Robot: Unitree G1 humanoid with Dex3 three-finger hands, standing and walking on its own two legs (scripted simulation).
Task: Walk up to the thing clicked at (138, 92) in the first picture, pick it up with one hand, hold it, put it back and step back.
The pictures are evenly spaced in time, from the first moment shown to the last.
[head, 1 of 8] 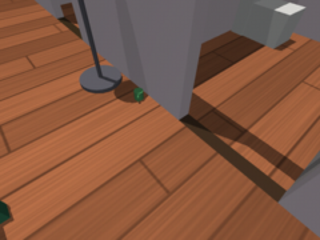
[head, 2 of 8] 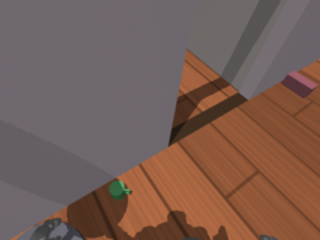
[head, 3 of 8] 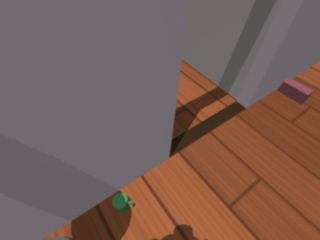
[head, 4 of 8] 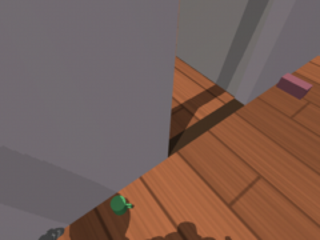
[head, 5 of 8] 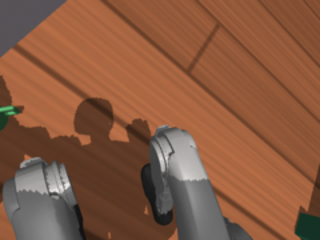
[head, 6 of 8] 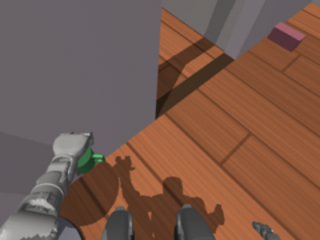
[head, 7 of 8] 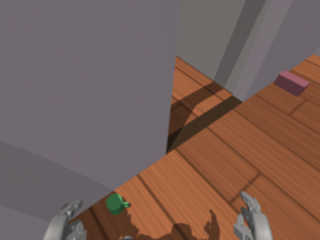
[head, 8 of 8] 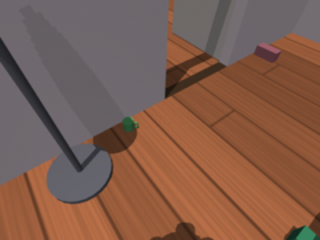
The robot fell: no
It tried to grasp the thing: yes
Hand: left
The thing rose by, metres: 0.66
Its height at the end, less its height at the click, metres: +0.00
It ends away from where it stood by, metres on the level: 0.00
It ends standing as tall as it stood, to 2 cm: yes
